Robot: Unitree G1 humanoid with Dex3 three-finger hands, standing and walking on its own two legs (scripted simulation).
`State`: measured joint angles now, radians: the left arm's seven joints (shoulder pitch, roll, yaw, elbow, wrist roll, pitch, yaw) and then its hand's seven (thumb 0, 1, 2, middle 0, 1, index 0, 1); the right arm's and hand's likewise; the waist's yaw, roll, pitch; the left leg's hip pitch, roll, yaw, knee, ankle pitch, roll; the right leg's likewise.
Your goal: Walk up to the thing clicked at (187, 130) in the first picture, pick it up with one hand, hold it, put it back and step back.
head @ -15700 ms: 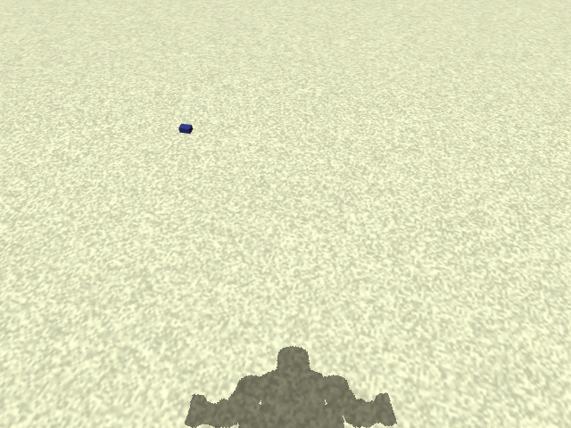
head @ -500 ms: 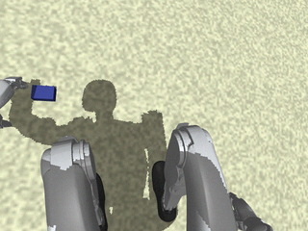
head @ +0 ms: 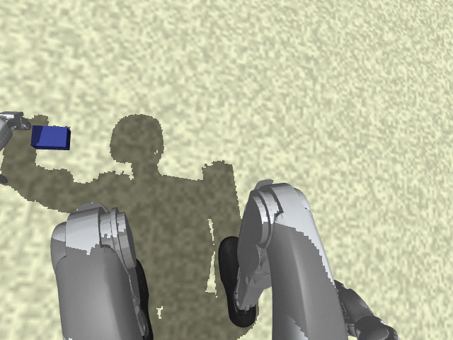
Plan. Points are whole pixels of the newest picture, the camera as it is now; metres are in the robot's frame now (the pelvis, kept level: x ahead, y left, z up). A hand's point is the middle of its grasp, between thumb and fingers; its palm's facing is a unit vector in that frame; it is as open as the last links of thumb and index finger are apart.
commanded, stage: rise first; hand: left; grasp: from above
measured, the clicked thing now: (51, 138) +0.47 +0.30 -0.29
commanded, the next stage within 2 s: none
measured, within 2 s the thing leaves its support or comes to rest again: neither
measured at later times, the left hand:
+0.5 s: hand (0, 146) +0.42 +0.34 -0.17, palm faces -0.50 -0.03 -0.87, open 11.1 cm
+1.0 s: hand out of the picture +0.43 +0.34 -0.16, palm faces -0.48 -0.02 -0.88, open 11.9 cm
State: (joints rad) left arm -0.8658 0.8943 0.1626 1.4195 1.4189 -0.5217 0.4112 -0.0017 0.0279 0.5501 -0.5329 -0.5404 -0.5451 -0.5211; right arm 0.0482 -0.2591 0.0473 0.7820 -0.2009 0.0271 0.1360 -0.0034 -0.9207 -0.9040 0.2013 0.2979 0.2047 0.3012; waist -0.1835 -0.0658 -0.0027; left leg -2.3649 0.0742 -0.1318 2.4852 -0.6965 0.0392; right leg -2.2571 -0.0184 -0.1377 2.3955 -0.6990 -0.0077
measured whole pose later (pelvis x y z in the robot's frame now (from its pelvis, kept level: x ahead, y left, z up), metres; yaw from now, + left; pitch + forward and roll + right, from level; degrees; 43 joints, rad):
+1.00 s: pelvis +0.00 +0.00 +0.00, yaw +0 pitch +32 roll -9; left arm -0.93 0.88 0.11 1.44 1.40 -0.44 0.39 0.00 -0.16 0.71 -0.42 -0.67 -0.42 -0.67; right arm 0.09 -0.26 0.08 0.76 -0.19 0.00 0.14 0.00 -0.93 -0.91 0.20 0.30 0.20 0.30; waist -0.21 -0.05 -0.02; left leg -2.37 0.06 -0.13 2.47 -0.69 0.04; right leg -2.25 -0.02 -0.14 2.38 -0.70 0.00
